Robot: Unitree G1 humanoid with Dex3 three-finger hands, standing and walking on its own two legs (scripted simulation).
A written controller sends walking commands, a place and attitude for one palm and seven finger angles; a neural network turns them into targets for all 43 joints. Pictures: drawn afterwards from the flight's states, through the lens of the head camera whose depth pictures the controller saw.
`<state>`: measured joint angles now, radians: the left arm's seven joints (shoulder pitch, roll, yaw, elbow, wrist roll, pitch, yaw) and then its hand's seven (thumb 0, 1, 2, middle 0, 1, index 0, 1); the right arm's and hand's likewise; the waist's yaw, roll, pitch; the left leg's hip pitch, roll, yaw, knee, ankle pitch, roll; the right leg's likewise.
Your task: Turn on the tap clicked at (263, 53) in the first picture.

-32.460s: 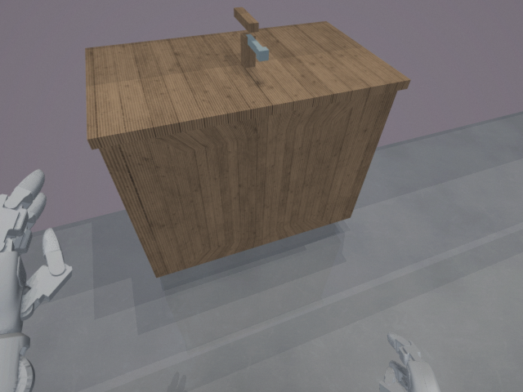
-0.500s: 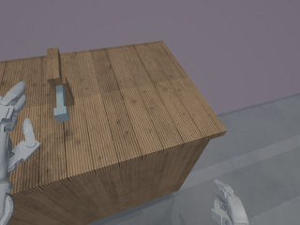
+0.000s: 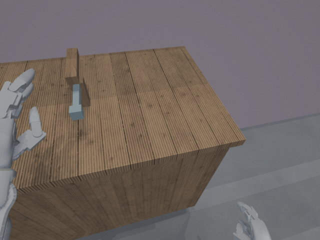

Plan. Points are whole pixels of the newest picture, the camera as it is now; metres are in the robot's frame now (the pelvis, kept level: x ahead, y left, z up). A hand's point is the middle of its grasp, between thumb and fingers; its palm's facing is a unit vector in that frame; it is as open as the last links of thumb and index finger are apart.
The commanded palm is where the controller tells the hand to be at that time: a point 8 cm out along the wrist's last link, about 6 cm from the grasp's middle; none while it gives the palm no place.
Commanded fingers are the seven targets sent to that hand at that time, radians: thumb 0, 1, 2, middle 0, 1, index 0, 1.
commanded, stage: turn the palm inward beside the body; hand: left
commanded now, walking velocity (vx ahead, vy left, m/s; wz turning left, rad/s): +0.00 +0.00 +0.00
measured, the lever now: (76, 112) +0.36 +0.26 +0.11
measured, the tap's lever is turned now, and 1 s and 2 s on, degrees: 0 0 0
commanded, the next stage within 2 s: none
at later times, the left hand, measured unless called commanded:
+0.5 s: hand (55, 156) +0.21 +0.22 +0.17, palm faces +0.48 -0.82 -0.32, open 7.4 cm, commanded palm +0.16 +0.25 +0.18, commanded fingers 0.00 0.90 0.90 -0.20 -0.30 -0.20 -0.30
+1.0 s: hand (80, 164) +0.20 +0.17 +0.17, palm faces +0.46 -0.85 -0.25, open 7.4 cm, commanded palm +0.15 +0.21 +0.18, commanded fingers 0.00 0.90 0.90 -0.20 -0.30 -0.20 -0.30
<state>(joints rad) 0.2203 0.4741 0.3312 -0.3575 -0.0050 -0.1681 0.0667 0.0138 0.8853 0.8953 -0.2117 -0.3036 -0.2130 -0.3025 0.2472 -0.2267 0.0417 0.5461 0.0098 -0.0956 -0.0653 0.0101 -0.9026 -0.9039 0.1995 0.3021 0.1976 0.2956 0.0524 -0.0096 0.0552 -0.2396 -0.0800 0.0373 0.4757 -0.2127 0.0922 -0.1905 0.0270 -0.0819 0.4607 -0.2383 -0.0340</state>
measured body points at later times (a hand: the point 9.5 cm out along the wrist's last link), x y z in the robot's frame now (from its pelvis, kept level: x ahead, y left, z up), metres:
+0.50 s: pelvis -0.01 -0.06 -0.02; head -0.03 -0.08 +0.43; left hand +0.18 +0.26 +0.19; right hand +0.21 -0.27 -0.09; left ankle +0.03 +0.05 -0.74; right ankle +0.00 -0.10 -0.74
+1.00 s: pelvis +0.01 -0.09 -0.02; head -0.02 -0.12 +0.43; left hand +0.17 +0.21 +0.18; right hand +0.21 -0.32 -0.10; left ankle +0.03 +0.05 -0.74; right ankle +0.00 -0.10 -0.74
